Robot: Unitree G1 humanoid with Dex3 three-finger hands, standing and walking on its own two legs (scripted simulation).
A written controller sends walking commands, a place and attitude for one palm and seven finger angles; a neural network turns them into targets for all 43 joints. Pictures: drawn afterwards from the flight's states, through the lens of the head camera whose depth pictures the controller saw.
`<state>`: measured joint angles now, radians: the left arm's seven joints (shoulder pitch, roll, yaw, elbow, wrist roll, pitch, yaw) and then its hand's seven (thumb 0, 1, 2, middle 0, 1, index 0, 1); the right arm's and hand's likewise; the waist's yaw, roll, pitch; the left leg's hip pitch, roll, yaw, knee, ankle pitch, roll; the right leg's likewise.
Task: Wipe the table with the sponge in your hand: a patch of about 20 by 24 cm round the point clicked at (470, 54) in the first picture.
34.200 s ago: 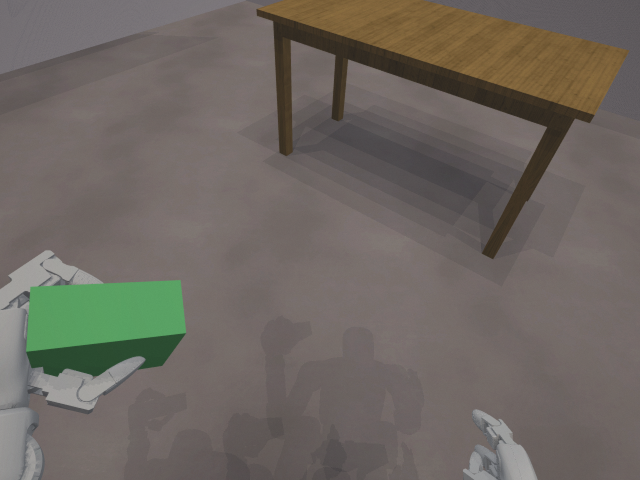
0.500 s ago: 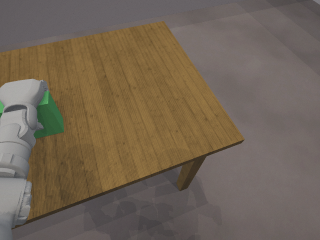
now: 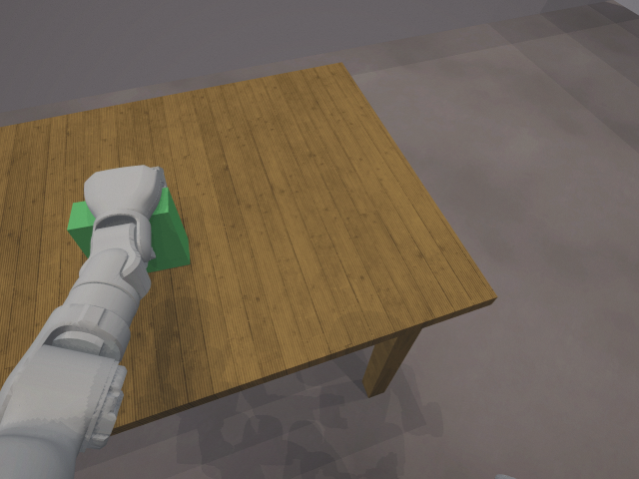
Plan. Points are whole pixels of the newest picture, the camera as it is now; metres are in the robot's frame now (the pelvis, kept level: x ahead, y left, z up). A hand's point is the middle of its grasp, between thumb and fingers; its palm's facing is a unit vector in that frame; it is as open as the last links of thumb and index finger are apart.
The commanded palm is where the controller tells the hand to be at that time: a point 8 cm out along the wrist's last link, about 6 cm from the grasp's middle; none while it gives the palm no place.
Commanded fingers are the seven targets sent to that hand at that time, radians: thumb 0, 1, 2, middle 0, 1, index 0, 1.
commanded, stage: wipe back along the middle lane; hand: left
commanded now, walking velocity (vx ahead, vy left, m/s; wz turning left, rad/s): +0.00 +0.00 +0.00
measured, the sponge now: (139, 243) +0.42 +0.29 +0.00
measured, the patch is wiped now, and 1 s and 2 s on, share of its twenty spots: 0.50 0.75 0.75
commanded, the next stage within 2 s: slide across to the third lane in 1.62 s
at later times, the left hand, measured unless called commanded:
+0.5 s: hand (147, 244) +0.40 +0.25 +0.04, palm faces -0.07 +0.01 -1.00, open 9.7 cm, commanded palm +0.36 +0.24 +0.06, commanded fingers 0.00 0.10 1.30 -1.20 -1.60 -1.20 -1.60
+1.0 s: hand (148, 272) +0.35 +0.24 +0.04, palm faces -0.03 +0.00 -1.00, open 9.7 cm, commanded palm +0.31 +0.22 +0.06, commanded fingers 0.00 0.10 1.30 -1.20 -1.60 -1.20 -1.60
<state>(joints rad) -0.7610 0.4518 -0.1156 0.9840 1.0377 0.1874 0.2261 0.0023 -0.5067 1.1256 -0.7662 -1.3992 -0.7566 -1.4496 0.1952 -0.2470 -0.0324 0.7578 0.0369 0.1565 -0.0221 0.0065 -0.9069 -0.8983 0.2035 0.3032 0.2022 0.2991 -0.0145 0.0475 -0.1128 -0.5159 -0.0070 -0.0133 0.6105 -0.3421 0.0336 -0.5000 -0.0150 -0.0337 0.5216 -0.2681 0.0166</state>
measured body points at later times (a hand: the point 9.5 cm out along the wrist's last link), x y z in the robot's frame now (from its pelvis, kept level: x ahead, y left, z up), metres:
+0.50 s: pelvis +0.00 -0.02 +0.00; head +0.05 -0.03 +0.45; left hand +0.40 +0.25 +0.09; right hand +0.11 -0.29 -0.13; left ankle -0.04 +0.09 -0.73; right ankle -0.02 -0.14 -0.73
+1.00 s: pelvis +0.00 -0.01 +0.00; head +0.03 -0.03 +0.45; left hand +0.35 +0.24 +0.09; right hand +0.17 -0.25 -0.11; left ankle -0.04 +0.09 -0.73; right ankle -0.02 -0.14 -0.73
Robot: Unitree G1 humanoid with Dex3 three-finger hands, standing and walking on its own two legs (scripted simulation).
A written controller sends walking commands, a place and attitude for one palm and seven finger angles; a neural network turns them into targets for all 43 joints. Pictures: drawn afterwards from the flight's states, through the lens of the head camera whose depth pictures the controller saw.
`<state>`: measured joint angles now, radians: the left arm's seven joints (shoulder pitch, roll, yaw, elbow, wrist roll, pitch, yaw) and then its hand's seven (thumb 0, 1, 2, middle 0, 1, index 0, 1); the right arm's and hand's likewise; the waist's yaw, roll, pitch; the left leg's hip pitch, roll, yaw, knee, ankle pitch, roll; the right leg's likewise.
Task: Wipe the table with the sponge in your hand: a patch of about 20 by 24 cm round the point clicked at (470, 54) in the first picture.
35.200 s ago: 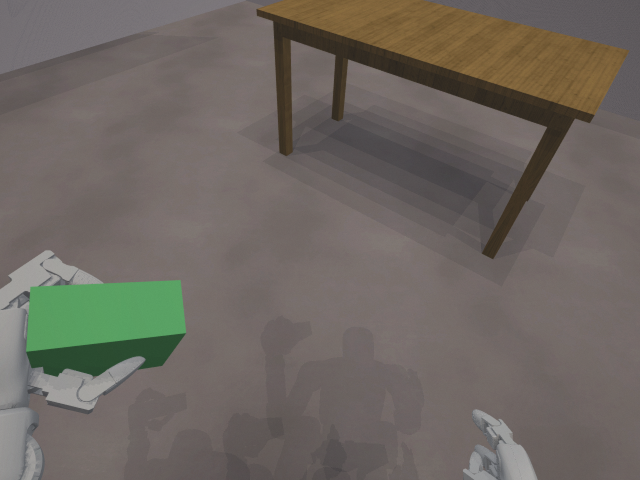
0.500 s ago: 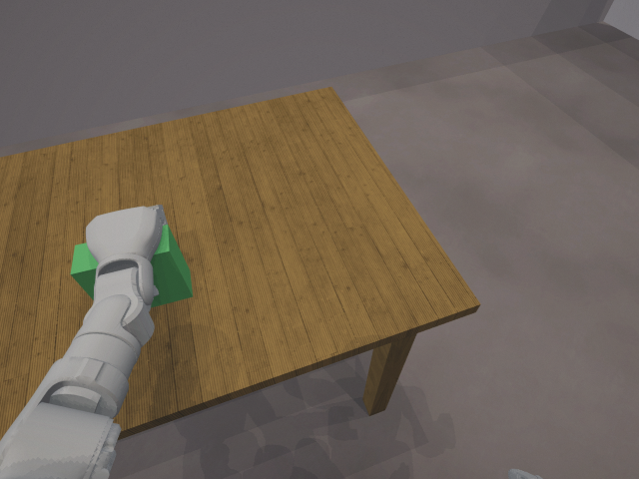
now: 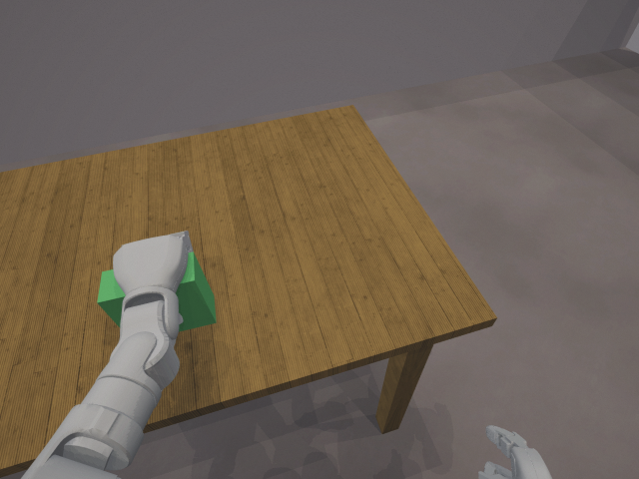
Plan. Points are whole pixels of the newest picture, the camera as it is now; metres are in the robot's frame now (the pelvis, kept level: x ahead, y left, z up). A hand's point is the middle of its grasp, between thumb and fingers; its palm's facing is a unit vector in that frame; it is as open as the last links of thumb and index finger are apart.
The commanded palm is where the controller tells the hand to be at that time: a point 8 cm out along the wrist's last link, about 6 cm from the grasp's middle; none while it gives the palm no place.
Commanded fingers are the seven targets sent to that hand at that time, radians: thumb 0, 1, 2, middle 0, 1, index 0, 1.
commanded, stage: wipe back along the middle lane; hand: left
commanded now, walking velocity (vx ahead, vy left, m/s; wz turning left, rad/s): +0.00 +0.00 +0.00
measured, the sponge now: (167, 305) +0.34 +0.27 -0.01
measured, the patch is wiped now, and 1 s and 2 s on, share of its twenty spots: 0.75 0.75 0.85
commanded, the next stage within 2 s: slide across to the third lane in 0.62 s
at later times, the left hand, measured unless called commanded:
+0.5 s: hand (170, 317) +0.30 +0.23 +0.03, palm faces +0.01 -0.04 -1.00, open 9.7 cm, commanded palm +0.25 +0.21 +0.06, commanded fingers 0.00 0.10 1.30 -1.20 -1.60 -1.20 -1.60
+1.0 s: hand (181, 330) +0.28 +0.21 +0.03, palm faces -0.04 -0.05 -1.00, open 9.7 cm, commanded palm +0.26 +0.18 +0.07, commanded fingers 0.00 0.10 1.30 -1.20 -1.60 -1.20 -1.60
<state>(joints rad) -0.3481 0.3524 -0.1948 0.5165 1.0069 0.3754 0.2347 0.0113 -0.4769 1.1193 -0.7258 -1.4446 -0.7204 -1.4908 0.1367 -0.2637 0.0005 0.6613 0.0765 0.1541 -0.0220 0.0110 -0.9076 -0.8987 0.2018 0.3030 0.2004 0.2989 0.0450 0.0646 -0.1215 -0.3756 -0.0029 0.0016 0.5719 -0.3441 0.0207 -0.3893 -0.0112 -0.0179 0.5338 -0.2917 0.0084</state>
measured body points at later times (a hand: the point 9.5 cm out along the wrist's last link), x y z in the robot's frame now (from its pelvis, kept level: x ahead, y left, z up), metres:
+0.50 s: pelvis +0.00 -0.01 +0.00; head +0.01 -0.04 +0.45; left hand +0.30 +0.23 +0.09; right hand +0.21 -0.23 -0.10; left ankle -0.04 +0.10 -0.73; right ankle -0.02 -0.13 -0.73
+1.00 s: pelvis -0.01 -0.02 +0.00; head +0.00 -0.06 +0.45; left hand +0.28 +0.21 +0.09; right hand +0.20 -0.24 -0.11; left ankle -0.04 +0.10 -0.73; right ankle -0.02 -0.13 -0.73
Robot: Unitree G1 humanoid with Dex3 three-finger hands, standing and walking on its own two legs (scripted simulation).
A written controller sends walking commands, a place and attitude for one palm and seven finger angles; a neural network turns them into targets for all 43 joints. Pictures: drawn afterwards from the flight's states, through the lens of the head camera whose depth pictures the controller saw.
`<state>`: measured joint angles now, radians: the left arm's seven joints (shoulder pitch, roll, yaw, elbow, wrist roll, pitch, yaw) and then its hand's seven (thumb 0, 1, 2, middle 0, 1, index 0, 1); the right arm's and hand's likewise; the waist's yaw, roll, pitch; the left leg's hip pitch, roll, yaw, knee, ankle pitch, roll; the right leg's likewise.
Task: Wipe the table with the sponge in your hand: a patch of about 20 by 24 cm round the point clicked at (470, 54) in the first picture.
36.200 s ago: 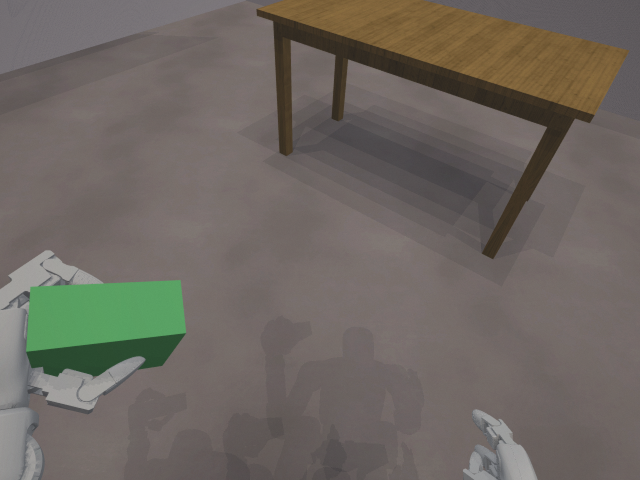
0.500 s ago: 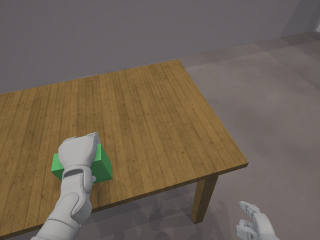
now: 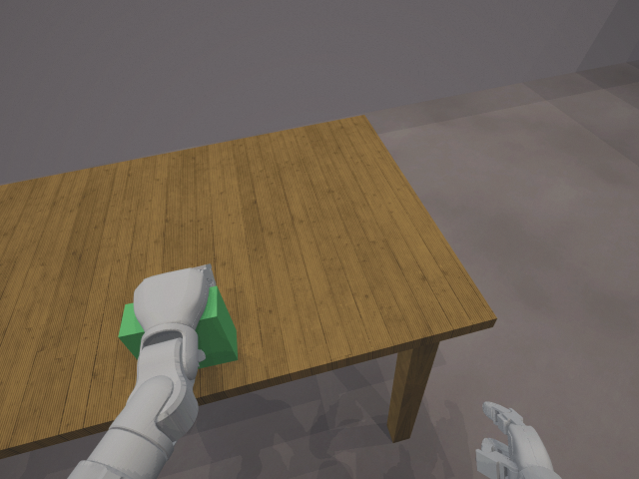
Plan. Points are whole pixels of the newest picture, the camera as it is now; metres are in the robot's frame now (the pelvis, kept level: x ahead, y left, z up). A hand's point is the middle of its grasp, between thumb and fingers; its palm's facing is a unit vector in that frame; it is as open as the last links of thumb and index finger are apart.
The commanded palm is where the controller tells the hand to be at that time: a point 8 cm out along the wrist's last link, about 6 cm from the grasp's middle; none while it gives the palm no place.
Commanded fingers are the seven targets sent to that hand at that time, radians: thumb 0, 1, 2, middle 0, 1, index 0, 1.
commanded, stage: slide across to the third lane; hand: left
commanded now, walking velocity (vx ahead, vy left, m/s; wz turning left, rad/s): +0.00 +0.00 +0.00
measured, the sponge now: (188, 340) +0.29 +0.24 -0.01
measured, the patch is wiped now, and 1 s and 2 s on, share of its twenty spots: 0.75 0.85 0.95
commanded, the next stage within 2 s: wipe forward along the third lane in 0.64 s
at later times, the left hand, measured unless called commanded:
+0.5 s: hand (221, 311) +0.32 +0.18 +0.03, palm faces -0.04 -0.04 -1.00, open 9.7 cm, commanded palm +0.29 +0.16 +0.07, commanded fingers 0.00 0.10 1.30 -1.20 -1.60 -1.20 -1.60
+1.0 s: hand (237, 298) +0.34 +0.17 +0.03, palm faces -0.05 -0.03 -1.00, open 9.6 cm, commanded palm +0.31 +0.16 +0.06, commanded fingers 0.00 0.10 1.30 -1.20 -1.60 -1.20 -1.60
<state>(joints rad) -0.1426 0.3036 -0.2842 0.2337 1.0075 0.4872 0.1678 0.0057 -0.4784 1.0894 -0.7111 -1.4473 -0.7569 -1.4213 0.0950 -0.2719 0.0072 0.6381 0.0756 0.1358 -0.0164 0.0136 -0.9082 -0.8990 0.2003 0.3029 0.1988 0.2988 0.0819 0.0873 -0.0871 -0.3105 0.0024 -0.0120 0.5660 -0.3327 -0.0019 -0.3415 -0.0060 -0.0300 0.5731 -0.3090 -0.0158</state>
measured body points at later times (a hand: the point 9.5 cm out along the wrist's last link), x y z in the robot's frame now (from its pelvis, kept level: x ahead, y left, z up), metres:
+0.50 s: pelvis -0.01 -0.01 +0.00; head -0.01 -0.04 +0.45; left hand +0.31 +0.18 +0.09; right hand +0.21 -0.22 -0.10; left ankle -0.03 +0.12 -0.73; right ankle -0.01 -0.11 -0.73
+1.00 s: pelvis -0.02 -0.01 +0.00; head -0.01 -0.04 +0.45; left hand +0.34 +0.17 +0.09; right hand +0.19 -0.23 -0.11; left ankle -0.03 +0.12 -0.73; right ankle -0.01 -0.11 -0.73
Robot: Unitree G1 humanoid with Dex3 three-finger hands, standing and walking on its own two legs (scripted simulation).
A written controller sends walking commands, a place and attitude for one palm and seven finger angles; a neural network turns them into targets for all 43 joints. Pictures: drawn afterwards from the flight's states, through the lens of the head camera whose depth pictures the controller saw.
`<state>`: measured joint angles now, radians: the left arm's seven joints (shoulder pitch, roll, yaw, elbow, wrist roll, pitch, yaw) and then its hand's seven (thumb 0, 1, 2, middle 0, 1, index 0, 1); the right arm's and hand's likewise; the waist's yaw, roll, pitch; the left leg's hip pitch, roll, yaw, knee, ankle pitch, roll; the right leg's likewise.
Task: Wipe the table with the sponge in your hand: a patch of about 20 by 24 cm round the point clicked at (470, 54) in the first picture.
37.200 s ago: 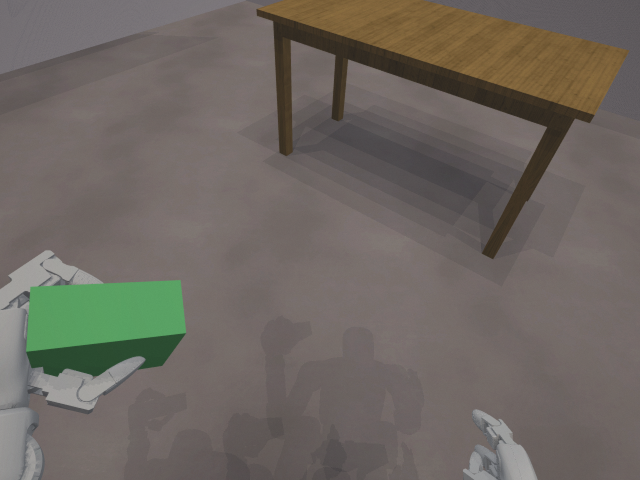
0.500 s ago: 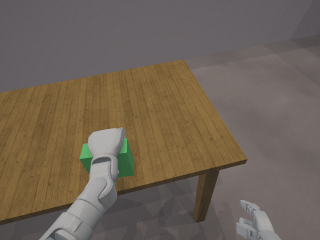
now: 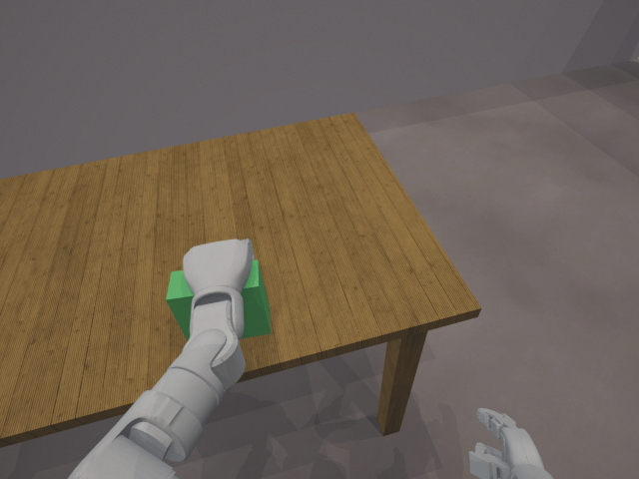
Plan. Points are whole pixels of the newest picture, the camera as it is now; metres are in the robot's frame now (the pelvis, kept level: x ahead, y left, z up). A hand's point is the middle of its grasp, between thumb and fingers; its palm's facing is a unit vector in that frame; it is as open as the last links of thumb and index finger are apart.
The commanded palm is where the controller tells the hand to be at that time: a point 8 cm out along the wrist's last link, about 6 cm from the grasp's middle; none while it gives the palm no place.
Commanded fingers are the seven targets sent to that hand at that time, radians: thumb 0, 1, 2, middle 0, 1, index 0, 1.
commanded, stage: wipe forward along the third lane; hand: left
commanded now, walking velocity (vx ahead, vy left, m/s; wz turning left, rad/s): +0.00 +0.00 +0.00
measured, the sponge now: (225, 311) +0.34 +0.19 -0.01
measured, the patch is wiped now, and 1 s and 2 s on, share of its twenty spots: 0.85 0.95 0.95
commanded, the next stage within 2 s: wipe back along the third lane in 1.36 s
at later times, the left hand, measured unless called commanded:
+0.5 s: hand (233, 264) +0.40 +0.19 +0.03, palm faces -0.08 +0.01 -1.00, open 9.6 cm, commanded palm +0.38 +0.19 +0.05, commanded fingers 0.00 0.10 1.30 -1.20 -1.60 -1.20 -1.60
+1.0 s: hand (231, 237) +0.46 +0.20 +0.03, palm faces -0.10 +0.02 -0.99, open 9.6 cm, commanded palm +0.44 +0.21 +0.06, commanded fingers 0.00 0.10 1.30 -1.20 -1.60 -1.20 -1.60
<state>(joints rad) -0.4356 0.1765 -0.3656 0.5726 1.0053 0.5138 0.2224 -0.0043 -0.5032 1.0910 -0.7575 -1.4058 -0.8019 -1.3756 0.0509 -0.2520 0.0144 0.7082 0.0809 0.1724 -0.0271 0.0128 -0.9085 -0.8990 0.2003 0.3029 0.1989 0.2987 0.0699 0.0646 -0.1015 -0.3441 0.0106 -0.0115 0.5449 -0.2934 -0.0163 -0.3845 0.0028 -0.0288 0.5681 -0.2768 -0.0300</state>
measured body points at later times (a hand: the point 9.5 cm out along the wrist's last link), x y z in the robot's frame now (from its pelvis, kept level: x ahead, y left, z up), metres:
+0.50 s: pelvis -0.01 -0.01 +0.00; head +0.02 -0.03 +0.44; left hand +0.40 +0.18 +0.09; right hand +0.12 -0.26 -0.14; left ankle -0.01 +0.13 -0.73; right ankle +0.01 -0.10 -0.73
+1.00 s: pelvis -0.01 +0.00 -0.01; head +0.06 -0.02 +0.44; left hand +0.46 +0.20 +0.09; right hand +0.06 -0.27 -0.15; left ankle -0.01 +0.13 -0.73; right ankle +0.01 -0.10 -0.73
